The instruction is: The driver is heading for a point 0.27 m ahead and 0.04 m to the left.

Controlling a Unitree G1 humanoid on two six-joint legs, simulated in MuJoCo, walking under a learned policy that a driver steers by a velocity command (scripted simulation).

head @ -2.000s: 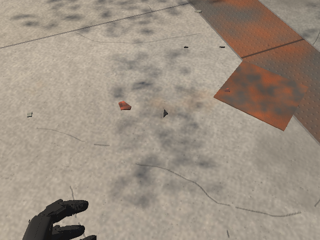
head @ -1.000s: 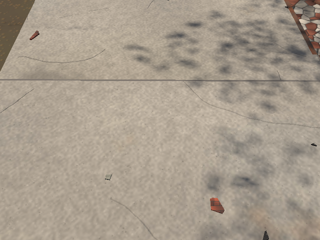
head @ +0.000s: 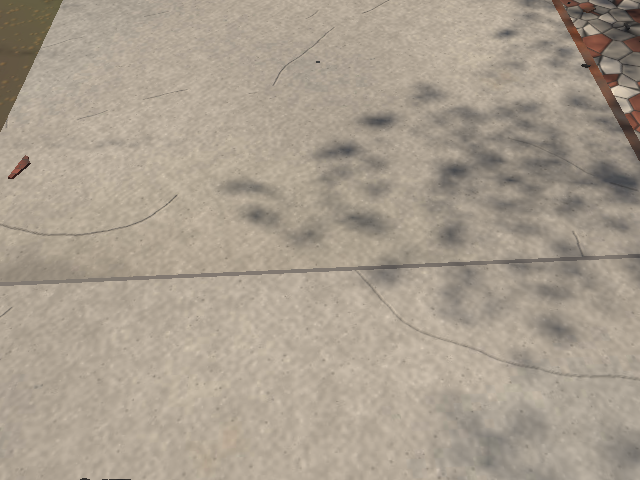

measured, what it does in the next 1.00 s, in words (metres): steps on the spot: left foot, then right foot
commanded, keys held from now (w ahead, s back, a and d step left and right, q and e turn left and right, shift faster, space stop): q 0.12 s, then w+q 0.04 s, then no key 0.84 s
